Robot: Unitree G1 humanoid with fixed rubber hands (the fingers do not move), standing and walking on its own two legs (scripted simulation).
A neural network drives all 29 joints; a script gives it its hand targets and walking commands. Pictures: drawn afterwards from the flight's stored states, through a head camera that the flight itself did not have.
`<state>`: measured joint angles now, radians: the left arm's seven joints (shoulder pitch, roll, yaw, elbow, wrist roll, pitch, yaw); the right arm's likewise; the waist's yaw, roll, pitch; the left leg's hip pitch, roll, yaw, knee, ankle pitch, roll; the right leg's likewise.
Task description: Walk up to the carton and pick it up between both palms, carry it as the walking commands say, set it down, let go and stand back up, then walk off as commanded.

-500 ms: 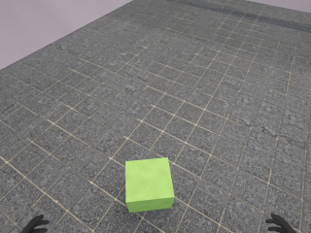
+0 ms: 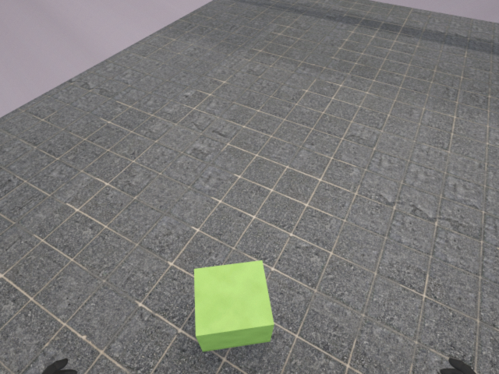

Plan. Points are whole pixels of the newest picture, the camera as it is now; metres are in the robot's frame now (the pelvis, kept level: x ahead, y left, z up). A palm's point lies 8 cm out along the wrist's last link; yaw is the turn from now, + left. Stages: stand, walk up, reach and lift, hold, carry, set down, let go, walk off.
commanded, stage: walk up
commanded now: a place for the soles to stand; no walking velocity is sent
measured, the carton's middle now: (232, 305) +0.46 +0.05 -0.66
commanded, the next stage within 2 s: reach and lift in 1.82 s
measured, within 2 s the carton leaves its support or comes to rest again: neither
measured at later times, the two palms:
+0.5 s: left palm out of the picture +0.15 +0.31 -0.10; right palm (446, 349) +0.18 -0.33 -0.10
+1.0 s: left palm out of the picture +0.11 +0.34 -0.10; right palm (437, 349) +0.18 -0.32 -0.10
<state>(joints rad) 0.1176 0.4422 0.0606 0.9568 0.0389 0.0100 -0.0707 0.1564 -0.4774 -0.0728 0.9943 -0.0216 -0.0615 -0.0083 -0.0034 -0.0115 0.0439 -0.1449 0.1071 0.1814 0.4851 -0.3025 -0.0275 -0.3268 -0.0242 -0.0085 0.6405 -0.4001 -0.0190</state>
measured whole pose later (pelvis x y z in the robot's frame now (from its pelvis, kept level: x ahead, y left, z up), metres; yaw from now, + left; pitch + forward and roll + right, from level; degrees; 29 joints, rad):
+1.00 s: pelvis +0.02 -0.01 -0.01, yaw +8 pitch -2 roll -1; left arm 0.02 0.44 0.06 0.96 0.01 0.02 0.00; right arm 0.07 -0.46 -0.05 0.94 -0.01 0.02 0.01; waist -0.01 0.02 0.13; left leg -0.37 -0.02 -0.04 0.68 -0.28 0.03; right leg -0.27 -0.06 -0.15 0.63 -0.32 -0.01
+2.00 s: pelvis -0.01 +0.00 +0.00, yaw +8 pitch -3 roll +0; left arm 0.07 0.35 0.16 0.59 0.09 0.21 -0.06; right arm 0.06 -0.33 -0.13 0.62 -0.09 0.18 0.09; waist -0.01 -0.02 0.20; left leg -0.28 -0.02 0.02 0.55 -0.22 0.03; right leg -0.21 0.00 0.03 0.56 -0.30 0.01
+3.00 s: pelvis -0.05 -0.02 -0.10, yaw +8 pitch +35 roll -2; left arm -0.91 0.32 0.26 0.89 -0.01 0.17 -0.04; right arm -0.89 -0.29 -0.25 0.86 0.07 0.17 0.01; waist 0.00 0.00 0.00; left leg -1.39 0.00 -0.02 1.04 -0.26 0.01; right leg -1.32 0.03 -0.01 1.08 -0.38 0.00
